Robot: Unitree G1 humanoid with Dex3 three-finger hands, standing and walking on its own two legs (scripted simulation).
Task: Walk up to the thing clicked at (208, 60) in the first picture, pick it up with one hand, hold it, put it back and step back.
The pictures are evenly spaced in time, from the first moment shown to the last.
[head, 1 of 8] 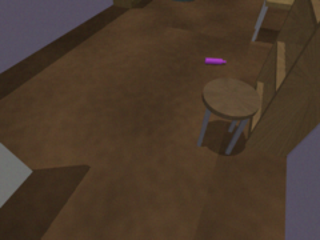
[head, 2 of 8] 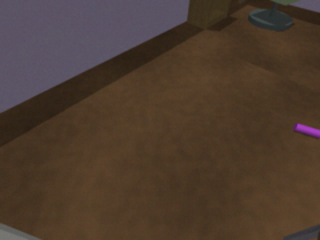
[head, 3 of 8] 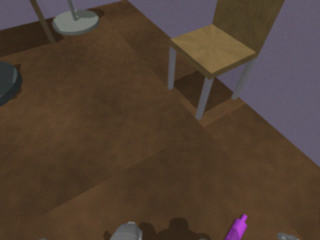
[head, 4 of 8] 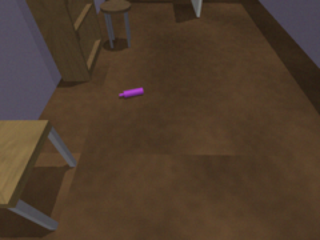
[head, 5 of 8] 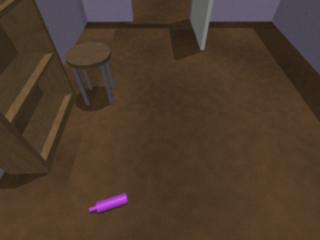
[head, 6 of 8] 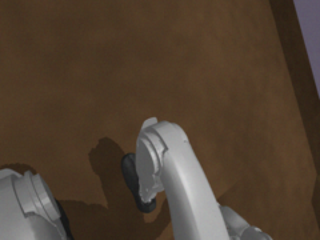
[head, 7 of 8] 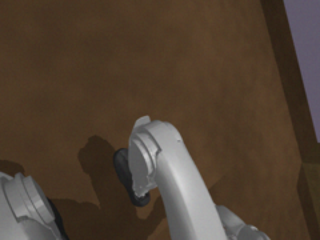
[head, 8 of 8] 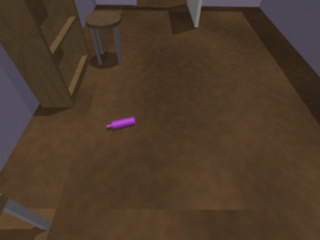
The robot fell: no
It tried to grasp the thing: yes
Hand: left
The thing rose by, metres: 0.68
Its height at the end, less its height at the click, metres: +0.00
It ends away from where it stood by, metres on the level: 0.01
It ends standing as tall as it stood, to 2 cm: yes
